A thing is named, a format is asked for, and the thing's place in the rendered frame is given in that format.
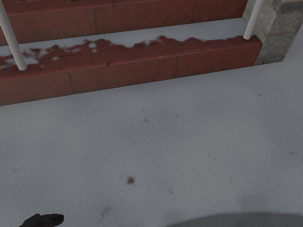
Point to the left robot hand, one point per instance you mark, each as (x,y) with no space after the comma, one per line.
(48,220)

